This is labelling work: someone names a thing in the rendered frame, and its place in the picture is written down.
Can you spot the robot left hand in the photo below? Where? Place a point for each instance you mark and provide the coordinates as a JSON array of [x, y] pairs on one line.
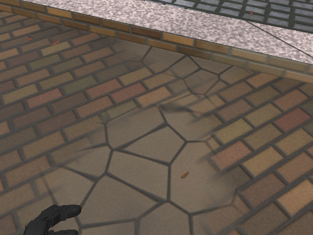
[[50, 217]]

